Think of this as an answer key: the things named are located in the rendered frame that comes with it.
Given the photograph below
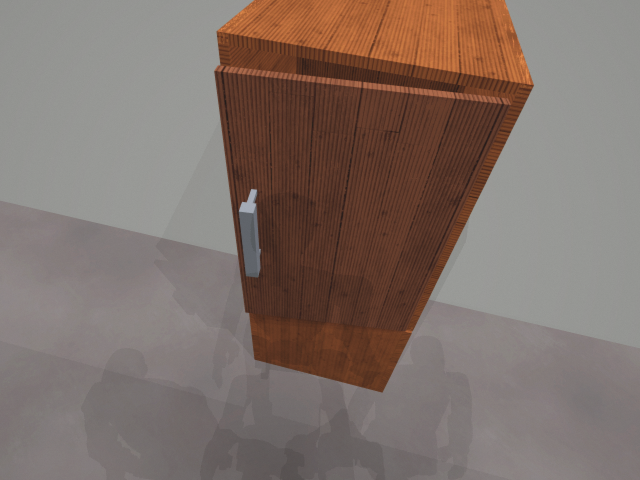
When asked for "handle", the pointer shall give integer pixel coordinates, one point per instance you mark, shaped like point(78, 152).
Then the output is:
point(249, 234)

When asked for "cupboard door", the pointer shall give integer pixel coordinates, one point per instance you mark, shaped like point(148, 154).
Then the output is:
point(359, 187)

